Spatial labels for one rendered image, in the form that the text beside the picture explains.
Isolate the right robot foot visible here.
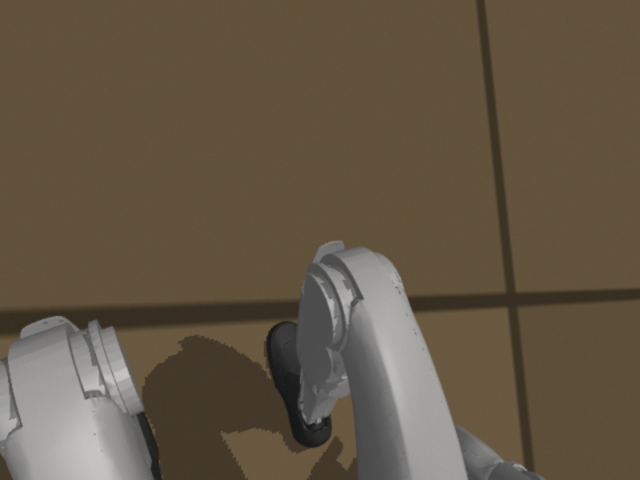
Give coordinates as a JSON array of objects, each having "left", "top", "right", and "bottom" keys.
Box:
[{"left": 267, "top": 321, "right": 332, "bottom": 448}]

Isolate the right robot hand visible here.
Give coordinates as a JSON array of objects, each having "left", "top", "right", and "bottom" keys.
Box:
[{"left": 454, "top": 425, "right": 505, "bottom": 480}]

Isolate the right robot arm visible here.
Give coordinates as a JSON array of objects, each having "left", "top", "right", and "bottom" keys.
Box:
[{"left": 488, "top": 461, "right": 545, "bottom": 480}]

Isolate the left robot foot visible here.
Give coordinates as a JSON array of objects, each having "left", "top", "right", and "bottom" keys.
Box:
[{"left": 136, "top": 412, "right": 162, "bottom": 480}]

